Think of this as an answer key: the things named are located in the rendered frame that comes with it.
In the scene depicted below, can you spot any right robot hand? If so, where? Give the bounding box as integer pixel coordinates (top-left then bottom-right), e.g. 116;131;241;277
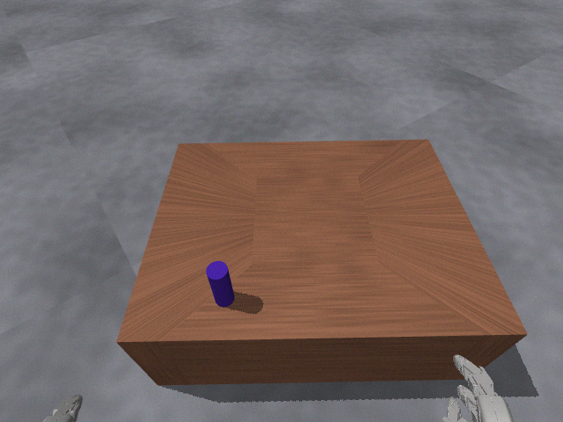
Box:
442;354;515;422

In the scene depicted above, can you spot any left robot hand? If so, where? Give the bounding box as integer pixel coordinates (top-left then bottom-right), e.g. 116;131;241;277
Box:
43;395;83;422

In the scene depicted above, can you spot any can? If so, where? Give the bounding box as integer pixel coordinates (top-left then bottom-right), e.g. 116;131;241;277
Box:
206;261;235;307

